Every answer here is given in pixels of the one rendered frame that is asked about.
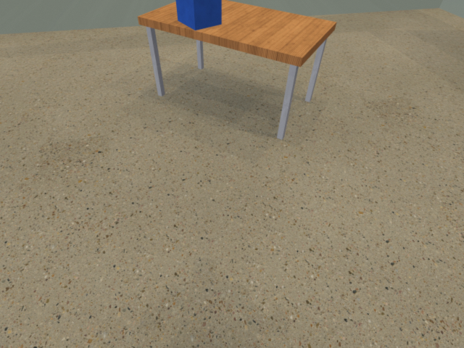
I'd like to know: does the carton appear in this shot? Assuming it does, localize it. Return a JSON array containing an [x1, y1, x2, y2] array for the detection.
[[176, 0, 222, 30]]

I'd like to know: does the table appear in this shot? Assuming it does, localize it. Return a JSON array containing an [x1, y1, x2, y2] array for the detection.
[[138, 0, 337, 140]]

